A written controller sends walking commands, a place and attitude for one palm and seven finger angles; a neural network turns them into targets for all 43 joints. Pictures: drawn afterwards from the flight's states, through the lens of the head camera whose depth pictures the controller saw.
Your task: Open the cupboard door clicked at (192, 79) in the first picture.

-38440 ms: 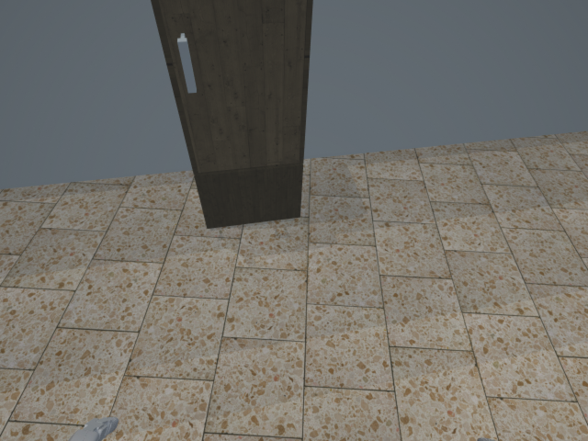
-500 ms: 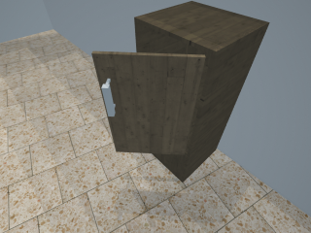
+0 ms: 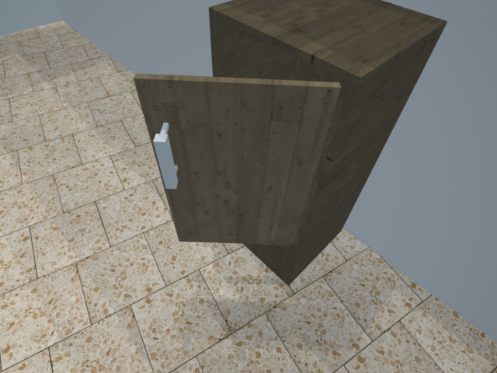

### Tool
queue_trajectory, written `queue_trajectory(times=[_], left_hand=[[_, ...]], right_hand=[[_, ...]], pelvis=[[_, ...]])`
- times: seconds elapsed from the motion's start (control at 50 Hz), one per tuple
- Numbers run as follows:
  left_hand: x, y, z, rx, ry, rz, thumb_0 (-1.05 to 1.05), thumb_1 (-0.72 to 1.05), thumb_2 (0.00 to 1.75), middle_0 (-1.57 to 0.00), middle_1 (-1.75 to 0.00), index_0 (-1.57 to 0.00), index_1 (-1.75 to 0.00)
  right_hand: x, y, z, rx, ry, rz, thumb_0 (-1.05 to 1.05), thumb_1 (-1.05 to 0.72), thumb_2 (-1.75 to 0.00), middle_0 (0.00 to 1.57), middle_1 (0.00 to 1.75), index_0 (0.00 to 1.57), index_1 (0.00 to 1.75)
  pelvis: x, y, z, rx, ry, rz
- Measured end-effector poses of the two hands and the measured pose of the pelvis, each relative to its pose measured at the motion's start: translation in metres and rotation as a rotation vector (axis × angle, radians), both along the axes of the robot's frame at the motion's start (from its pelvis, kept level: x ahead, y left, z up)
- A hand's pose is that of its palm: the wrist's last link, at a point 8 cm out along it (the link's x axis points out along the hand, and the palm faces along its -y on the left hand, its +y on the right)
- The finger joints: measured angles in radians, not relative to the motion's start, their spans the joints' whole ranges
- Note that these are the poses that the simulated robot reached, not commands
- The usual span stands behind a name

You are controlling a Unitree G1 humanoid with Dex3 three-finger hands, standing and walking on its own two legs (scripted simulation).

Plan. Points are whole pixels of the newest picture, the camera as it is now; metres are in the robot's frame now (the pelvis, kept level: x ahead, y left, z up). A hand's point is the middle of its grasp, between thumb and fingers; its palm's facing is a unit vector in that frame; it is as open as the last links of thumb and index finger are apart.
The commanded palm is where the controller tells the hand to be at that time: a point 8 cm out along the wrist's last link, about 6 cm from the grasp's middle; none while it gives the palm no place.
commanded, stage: come to a stop and stand still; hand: left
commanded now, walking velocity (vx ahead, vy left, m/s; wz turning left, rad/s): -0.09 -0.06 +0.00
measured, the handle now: (168, 156) +0.53 +0.21 +0.00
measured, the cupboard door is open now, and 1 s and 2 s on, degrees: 44 44 44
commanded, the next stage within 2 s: look again from close up in 0.88 s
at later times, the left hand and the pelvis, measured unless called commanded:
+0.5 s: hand out of the picture -0.02 +0.14 -0.17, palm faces +0.03 -0.98 -0.22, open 7.3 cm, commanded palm none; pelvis -0.06 -0.04 +0.00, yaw +0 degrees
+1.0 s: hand out of the picture -0.10 +0.10 -0.18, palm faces +0.08 -0.99 -0.14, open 7.4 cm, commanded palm none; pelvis -0.09 -0.05 +0.00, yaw +2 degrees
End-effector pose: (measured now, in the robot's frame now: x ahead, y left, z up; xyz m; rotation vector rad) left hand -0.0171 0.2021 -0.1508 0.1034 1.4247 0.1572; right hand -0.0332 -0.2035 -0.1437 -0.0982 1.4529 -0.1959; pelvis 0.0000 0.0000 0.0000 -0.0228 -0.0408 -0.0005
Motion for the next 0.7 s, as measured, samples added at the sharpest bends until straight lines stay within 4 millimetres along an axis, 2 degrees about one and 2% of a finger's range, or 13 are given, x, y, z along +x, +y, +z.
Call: queue_trajectory(times=[0.08, 0.14, 0.26, 0.34, 0.42, 0.52, 0.7], left_hand=[[0.016, 0.016, 0.0, 0.045, -0.045, -0.015, 0.02, 0.92, 0.9, -0.2, -0.3, -0.2, -0.3], [0.025, 0.021, 0.002, 0.072, -0.079, -0.026, 0.02, 0.92, 0.9, -0.2, -0.3, -0.2, -0.3], [0.029, 0.019, 0.006, 0.093, -0.159, -0.058, 0.01, 0.91, 0.9, -0.2, -0.3, -0.2, -0.29], [0.023, 0.009, 0.008, 0.076, -0.197, -0.062, 0.01, 0.91, 0.9, -0.2, -0.3, -0.2, -0.29], [0.009, -0.003, 0.012, 0.064, -0.211, -0.062, 0.01, 0.92, 0.9, -0.2, -0.3, -0.2, -0.3], [-0.022, -0.011, 0.014, 0.062, -0.174, -0.051, 0.01, 0.92, 0.9, -0.2, -0.3, -0.2, -0.3], [-0.081, -0.031, 0.008, 0.03, -0.052, -0.002, 0.01, 0.91, 0.9, -0.2, -0.3, -0.2, -0.3]], right_hand=[[0.009, 0.0, -0.005, 0.006, -0.041, -0.009, 0.01, -0.91, -0.9, 0.2, 0.29, 0.2, 0.3], [0.009, -0.008, -0.01, 0.004, -0.051, -0.009, 0.02, -0.92, -0.9, 0.2, 0.29, 0.2, 0.3], [0.013, -0.036, -0.007, -0.019, -0.139, 0.015, 0.02, -0.93, -0.9, 0.2, 0.29, 0.2, 0.3], [0.014, -0.05, -0.003, -0.042, -0.19, 0.045, 0.02, -0.92, -0.9, 0.2, 0.29, 0.2, 0.3], [0.01, -0.058, 0.002, -0.034, -0.225, 0.065, 0.01, -0.92, -0.9, 0.2, 0.29, 0.2, 0.3], [-0.004, -0.063, 0.002, -0.012, -0.214, 0.082, 0.01, -0.91, -0.9, 0.2, 0.29, 0.2, 0.3], [-0.058, -0.066, -0.001, 0.008, -0.078, 0.071, 0.01, -0.91, -0.9, 0.2, 0.29, 0.2, 0.3]], pelvis=[[-0.006, -0.003, -0.003, 0.014, -0.006, -0.013], [-0.009, -0.007, -0.006, 0.024, -0.011, -0.022], [-0.025, -0.016, -0.008, 0.015, -0.011, 0.001], [-0.039, -0.021, -0.007, 0.021, -0.031, 0.001], [-0.051, -0.028, -0.004, 0.026, -0.039, -0.001], [-0.064, -0.037, -0.001, 0.031, -0.026, 0.006], [-0.077, -0.048, 0.0, 0.027, -0.01, 0.02]])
